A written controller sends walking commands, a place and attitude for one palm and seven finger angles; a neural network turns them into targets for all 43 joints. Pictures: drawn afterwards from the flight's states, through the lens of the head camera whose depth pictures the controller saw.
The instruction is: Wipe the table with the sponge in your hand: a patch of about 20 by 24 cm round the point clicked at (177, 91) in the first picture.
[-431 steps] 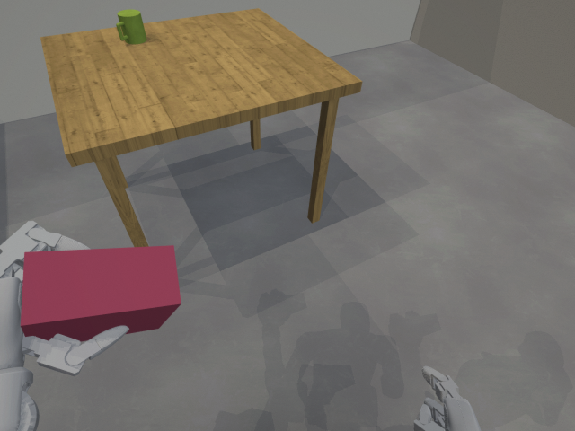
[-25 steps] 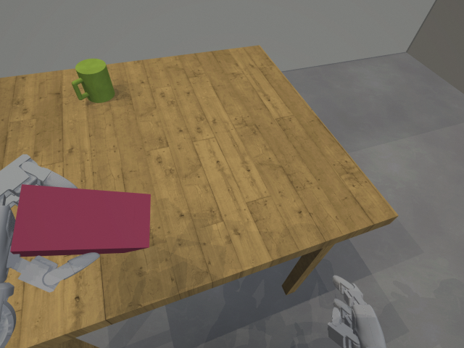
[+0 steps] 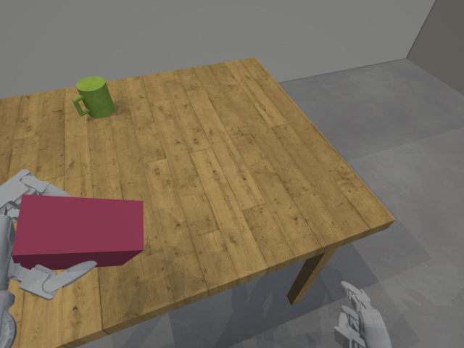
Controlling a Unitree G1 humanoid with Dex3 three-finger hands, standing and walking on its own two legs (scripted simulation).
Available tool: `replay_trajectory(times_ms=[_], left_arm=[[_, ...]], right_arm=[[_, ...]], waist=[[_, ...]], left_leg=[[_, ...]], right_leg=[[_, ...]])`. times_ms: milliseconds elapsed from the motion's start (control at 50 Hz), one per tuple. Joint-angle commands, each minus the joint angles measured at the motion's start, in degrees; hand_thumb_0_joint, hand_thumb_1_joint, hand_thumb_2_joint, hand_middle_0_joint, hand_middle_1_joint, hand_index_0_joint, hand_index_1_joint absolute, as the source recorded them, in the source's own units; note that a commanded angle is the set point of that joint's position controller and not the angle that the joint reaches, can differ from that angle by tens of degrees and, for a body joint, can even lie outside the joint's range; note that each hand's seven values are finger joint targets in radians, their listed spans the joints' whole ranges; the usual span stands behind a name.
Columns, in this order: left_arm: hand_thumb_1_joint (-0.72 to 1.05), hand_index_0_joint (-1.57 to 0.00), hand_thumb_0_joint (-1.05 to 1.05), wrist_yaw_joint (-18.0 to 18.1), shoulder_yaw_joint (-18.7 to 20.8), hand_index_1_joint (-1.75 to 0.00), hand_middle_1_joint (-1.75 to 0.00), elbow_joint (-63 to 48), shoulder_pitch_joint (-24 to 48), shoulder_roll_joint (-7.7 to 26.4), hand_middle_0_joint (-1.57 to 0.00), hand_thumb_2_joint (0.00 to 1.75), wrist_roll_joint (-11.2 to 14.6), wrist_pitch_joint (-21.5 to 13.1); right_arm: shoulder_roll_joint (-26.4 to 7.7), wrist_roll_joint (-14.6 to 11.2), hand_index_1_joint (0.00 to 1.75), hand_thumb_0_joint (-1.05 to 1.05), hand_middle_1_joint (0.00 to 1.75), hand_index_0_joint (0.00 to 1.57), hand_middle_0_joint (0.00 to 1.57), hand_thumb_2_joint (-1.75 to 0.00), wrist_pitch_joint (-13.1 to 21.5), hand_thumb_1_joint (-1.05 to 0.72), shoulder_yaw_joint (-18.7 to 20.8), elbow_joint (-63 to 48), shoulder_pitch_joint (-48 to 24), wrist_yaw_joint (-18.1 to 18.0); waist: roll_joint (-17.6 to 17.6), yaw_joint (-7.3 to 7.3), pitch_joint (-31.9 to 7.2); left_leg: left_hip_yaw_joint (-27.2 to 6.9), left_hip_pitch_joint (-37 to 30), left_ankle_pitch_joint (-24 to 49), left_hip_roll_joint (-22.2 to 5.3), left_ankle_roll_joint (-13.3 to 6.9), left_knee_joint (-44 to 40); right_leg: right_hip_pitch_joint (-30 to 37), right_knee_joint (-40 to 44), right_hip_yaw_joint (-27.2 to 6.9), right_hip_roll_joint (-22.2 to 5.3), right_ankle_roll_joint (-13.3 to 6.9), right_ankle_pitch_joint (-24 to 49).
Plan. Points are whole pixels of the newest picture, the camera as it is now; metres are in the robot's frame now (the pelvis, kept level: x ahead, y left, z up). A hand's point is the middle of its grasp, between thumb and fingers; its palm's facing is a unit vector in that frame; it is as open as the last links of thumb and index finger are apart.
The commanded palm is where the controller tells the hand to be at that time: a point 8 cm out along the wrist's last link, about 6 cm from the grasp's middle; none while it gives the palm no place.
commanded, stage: look again from close up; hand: left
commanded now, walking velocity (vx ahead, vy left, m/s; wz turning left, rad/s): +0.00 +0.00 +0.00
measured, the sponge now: (99, 236) +0.23 +0.20 +0.13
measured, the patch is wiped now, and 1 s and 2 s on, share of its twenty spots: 0.00 0.00 0.00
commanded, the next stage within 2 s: turn the palm down, sponge in hand in 0.18 s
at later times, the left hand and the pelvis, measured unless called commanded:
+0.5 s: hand (35, 224) +0.22 +0.27 +0.17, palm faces +0.35 -0.80 -0.50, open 10.6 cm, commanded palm +0.16 +0.28 +0.17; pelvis -0.02 +0.01 -0.01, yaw +0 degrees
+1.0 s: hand (67, 257) +0.20 +0.23 +0.13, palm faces +0.16 -0.57 -0.81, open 10.6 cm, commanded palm +0.16 +0.27 +0.18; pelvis -0.01 -0.04 -0.01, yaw +1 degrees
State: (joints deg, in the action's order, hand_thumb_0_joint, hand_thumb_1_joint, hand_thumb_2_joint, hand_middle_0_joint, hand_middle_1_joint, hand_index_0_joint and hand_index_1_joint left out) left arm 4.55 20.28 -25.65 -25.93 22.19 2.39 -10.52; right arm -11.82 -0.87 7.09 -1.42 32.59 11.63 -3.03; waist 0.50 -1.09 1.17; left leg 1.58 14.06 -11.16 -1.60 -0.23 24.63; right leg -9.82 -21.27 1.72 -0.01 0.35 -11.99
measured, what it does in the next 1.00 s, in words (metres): stands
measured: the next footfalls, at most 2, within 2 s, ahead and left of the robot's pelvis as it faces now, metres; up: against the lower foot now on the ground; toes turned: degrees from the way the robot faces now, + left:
none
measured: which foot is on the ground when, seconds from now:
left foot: down 0.00-1.00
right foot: down 0.00-1.00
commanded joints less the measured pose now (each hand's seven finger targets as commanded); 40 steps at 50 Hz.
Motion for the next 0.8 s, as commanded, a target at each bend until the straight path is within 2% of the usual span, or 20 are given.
replay_trajectory(times_ms=[0,240,260,280,300,320,340,360,400,440,460,480,540,560,580,640,660,680,760,780], left_arm=[[0.10,-1.20,0.00,1.08,5.53,-1.60,-1.60,-10.40,4.58,8.47,-1.20,1.30,0.61,-3.07],[0.10,-1.20,0.00,1.74,6.27,-1.60,-1.60,-14.93,5.28,9.73,-1.20,1.30,0.25,-3.64],[0.10,-1.20,0.00,2.90,25.90,-1.60,-1.60,-35.99,60.29,55.28,-1.20,1.30,-1.21,-12.38],[0.10,-1.20,0.00,-0.49,15.43,-1.60,-1.60,-3.12,37.22,24.01,-1.20,1.30,-7.78,1.04],[0.10,-1.20,0.00,-0.82,6.42,-1.60,-1.60,-3.45,28.86,16.78,-1.20,1.30,-5.04,2.97],[0.10,-1.20,0.00,-1.17,10.15,-1.60,-1.60,-2.42,20.32,17.52,-1.20,1.30,-4.30,5.19],[0.10,-1.20,0.00,-3.21,4.31,-1.60,-1.60,-6.27,17.76,10.33,-1.20,1.30,-0.82,8.62],[0.10,-1.20,0.00,-4.32,1.63,-1.60,-1.60,-1.75,13.04,6.31,-1.20,1.30,1.88,13.10],[0.10,-1.20,0.00,-6.17,0.25,-1.60,-1.60,-4.50,9.03,7.40,-1.20,1.30,2.34,17.84],[0.10,-1.20,0.00,-6.95,-1.17,-1.60,-1.60,-7.66,7.26,10.09,-1.20,1.30,-2.84,20.66],[0.10,-1.20,0.00,-6.24,1.03,-1.60,-1.60,-10.56,7.92,13.87,-1.20,1.30,-5.53,21.02],[0.10,-1.20,0.00,-5.72,-0.72,-1.60,-1.60,-13.62,9.86,12.83,-1.20,1.30,-7.93,19.88],[0.10,-1.20,0.00,-1.36,6.76,-1.60,-1.60,-16.84,11.20,17.83,-1.20,1.30,-9.64,12.70],[0.10,-1.20,0.00,0.53,10.65,-1.60,-1.60,-21.17,16.31,22.81,-1.20,1.30,-9.80,9.97],[0.10,-1.20,0.00,2.23,8.02,-1.60,-1.60,-20.89,18.60,19.04,-1.20,1.30,-10.51,7.31],[0.10,-1.20,0.00,5.96,7.09,-1.60,-1.60,-16.22,18.40,17.88,-1.20,1.30,-12.80,3.35],[0.10,-1.20,0.00,6.39,8.13,-1.60,-1.60,-16.49,20.76,20.59,-1.20,1.30,-13.70,4.02],[0.10,-1.20,0.00,6.10,5.20,-1.60,-1.60,-12.14,21.22,18.01,-1.20,1.30,-14.35,5.13],[0.10,-1.20,0.00,0.45,2.23,-1.60,-1.60,-1.37,18.75,19.94,-1.20,1.30,-14.90,14.13],[0.10,-1.20,0.00,-1.70,-1.27,-1.60,-1.60,-1.54,20.95,17.94,-1.20,1.30,-14.80,16.24]], right_arm=[[-6.93,-0.22,0.30,0.00,0.30,0.20,0.20,-0.90,2.78,-0.90,3.14,-8.74,-4.54,-0.43],[-6.78,-0.06,0.30,0.00,0.30,0.20,0.20,-0.90,3.51,-0.90,3.10,-8.64,-4.70,-0.47],[-11.29,-5.70,0.30,0.00,0.30,0.20,0.20,-0.90,1.57,-0.90,-3.06,-13.48,1.60,-4.96],[-5.83,1.95,0.30,0.00,0.30,0.20,0.20,-0.90,3.42,-0.90,4.65,-5.17,-6.31,-3.62],[-8.45,1.93,0.30,0.00,0.30,0.20,0.20,-0.90,4.70,-0.90,2.70,-6.82,-6.32,-0.12],[-11.09,1.12,0.30,0.00,0.30,0.20,0.20,-0.90,4.11,-0.90,4.36,-4.60,-4.32,0.45],[-9.74,0.11,0.30,0.00,0.30,0.20,0.20,-0.90,4.55,-0.90,3.55,-6.55,-7.78,0.29],[-9.14,-1.75,0.30,0.00,0.30,0.20,0.20,-0.90,4.55,-0.90,2.65,-5.99,-9.36,0.68],[-10.20,-1.96,0.30,0.00,0.30,0.20,0.20,-0.90,4.66,-0.90,2.55,-5.19,-8.97,0.95],[-10.23,-2.09,0.30,0.00,0.30,0.20,0.20,-0.90,3.72,-0.90,1.91,-7.21,-10.50,1.24],[-10.01,-2.47,0.30,0.00,0.30,0.20,0.20,-0.90,2.93,-0.90,1.45,-8.16,-11.84,1.45],[-9.19,-1.39,0.30,0.00,0.30,0.20,0.20,-0.90,2.78,-0.90,1.15,-9.41,-12.52,1.31],[-8.75,0.82,0.30,0.00,0.30,0.20,0.20,-0.90,2.71,-0.90,1.85,-8.88,-12.21,0.13],[-8.80,0.94,0.30,0.00,0.30,0.20,0.20,-0.90,2.91,-0.90,1.94,-8.21,-12.53,-0.44],[-7.12,1.51,0.30,0.00,0.30,0.20,0.20,-0.90,3.70,-0.90,1.66,-8.32,-12.48,-0.71],[-7.32,2.15,0.30,0.00,0.30,0.20,0.20,-0.90,4.29,-0.90,2.30,-4.19,-9.94,-0.96],[-7.68,2.07,0.30,0.00,0.30,0.20,0.20,-0.90,4.22,-0.90,2.25,-4.27,-10.07,-0.98],[-7.05,1.90,0.30,0.00,0.30,0.20,0.20,-0.90,4.14,-0.90,2.02,-3.90,-10.20,-1.09],[-8.62,0.37,0.30,0.00,0.30,0.20,0.20,-0.90,2.13,-0.90,1.75,-4.18,-11.43,-2.59],[-8.29,-0.16,0.30,0.00,0.30,0.20,0.20,-0.90,1.67,-0.90,1.23,-5.00,-12.27,-3.08]], waist=[[0.80,0.35,-7.25],[4.66,0.08,-8.09],[17.09,2.58,-9.87],[13.48,-3.25,-14.73],[6.87,0.30,-8.51],[7.47,-2.21,-15.09],[9.46,-4.28,-16.64],[8.06,-3.61,-14.23],[5.30,-4.20,-6.94],[1.79,-3.66,-2.76],[2.57,-3.95,-2.95],[1.08,-3.29,-2.13],[-3.56,-2.28,-6.16],[-1.22,-2.53,-7.81],[0.72,-2.73,-9.45],[8.67,-1.62,-9.50],[10.38,-1.45,-9.68],[11.85,-1.04,-8.78],[8.11,-1.86,-4.68],[6.36,-1.61,-3.65]], left_leg=[[-3.81,-4.71,4.52,-3.09,-1.30,-3.37],[-4.70,-3.77,3.61,-3.21,-1.34,-4.50],[-6.19,9.58,-12.37,-2.49,-3.82,-4.24],[0.99,-7.81,3.09,0.50,0.36,-0.62],[-1.93,-6.56,10.56,1.17,0.30,-1.66],[-0.84,-12.06,14.95,-0.60,0.40,-0.40],[-0.55,-12.95,14.09,0.24,0.48,-0.26],[-1.31,-11.43,6.62,-0.10,0.66,-0.87],[-2.25,-6.63,3.23,0.09,0.79,-3.16],[-1.83,-2.92,0.88,0.49,0.01,-4.05],[-1.42,-2.21,-1.27,0.88,-0.17,-4.26],[-1.37,-1.99,-0.84,1.00,-0.54,-4.08],[-1.66,-3.18,-3.25,1.16,-0.81,-1.58],[-1.68,-3.53,-6.05,1.39,-0.67,-1.34],[-1.85,-4.21,-5.60,1.71,-0.48,-0.64],[-1.69,-5.36,-5.04,1.63,0.10,1.45],[-1.58,-5.05,-6.72,1.98,-0.08,1.73],[-1.31,-4.32,-6.55,2.25,-0.10,1.92],[-0.28,-2.20,-7.51,2.62,-0.57,0.33],[0.19,-2.08,-6.97,2.60,-0.83,0.00]], right_leg=[[-0.30,3.88,-3.77,-4.35,-1.73,9.86],[1.69,2.72,-3.14,-4.03,-1.93,8.55],[9.16,-6.13,-2.68,0.35,3.25,-1.73],[1.51,-6.61,1.79,0.85,-3.03,1.92],[-1.76,-3.25,4.53,2.04,-2.56,5.19],[-1.98,-4.56,4.03,2.31,-2.07,7.41],[-1.13,-4.44,3.98,1.43,-1.90,7.93],[-2.91,-4.52,4.23,2.09,-1.61,5.26],[-2.43,-3.68,5.13,0.97,-1.46,6.41],[-3.26,-3.64,4.73,1.20,-1.31,4.31],[-3.29,-3.77,3.93,1.67,-1.38,2.08],[-4.10,-3.94,3.91,1.44,-1.42,1.43],[-6.01,-4.80,3.67,1.95,-0.59,-3.29],[-6.57,-4.64,2.77,2.26,-0.49,-5.66],[-6.58,-5.20,2.87,1.93,-0.91,-6.15],[-8.68,-5.53,2.19,1.62,-1.16,-4.72],[-8.91,-5.01,1.38,1.36,-1.13,-5.71],[-8.36,-4.55,1.37,0.60,-1.21,-5.55],[-6.47,-1.25,0.01,-0.09,-0.76,-7.05],[-6.27,-0.53,0.06,-0.39,-0.52,-7.10]])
